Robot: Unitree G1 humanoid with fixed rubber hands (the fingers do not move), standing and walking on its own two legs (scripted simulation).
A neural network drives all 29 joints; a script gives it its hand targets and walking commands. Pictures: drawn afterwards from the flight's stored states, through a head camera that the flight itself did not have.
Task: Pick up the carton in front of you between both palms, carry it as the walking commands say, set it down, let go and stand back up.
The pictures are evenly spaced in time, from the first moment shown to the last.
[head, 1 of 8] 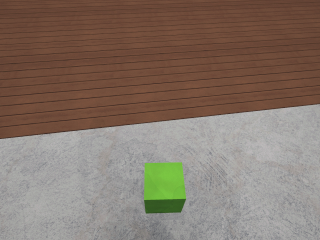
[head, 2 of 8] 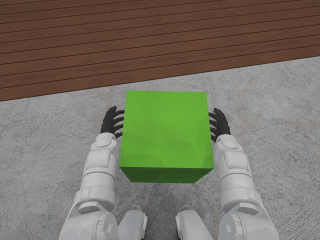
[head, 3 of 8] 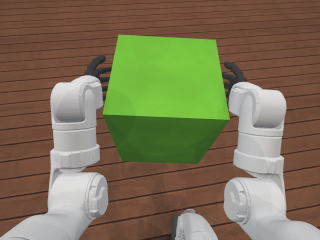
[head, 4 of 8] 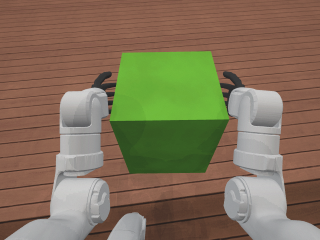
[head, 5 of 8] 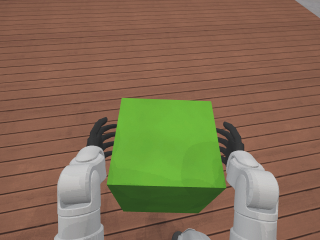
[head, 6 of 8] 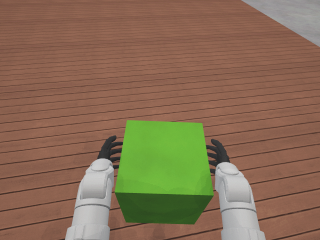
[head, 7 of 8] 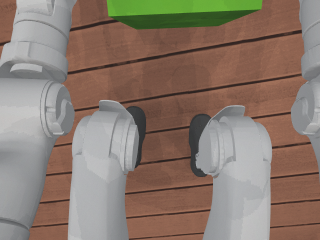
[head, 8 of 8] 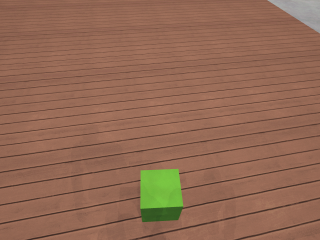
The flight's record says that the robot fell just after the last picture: no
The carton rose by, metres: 0.99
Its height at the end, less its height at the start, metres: +0.26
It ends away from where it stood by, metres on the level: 6.96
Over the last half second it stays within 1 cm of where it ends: yes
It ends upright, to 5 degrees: yes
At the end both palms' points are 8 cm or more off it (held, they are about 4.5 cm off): yes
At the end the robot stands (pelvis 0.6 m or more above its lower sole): yes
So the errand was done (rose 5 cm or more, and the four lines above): yes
